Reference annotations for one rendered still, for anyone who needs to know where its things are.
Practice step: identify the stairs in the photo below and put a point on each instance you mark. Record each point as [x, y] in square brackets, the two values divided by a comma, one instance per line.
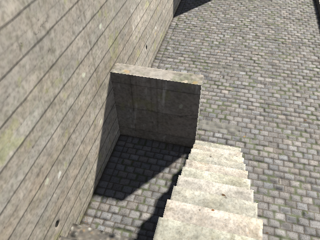
[212, 199]

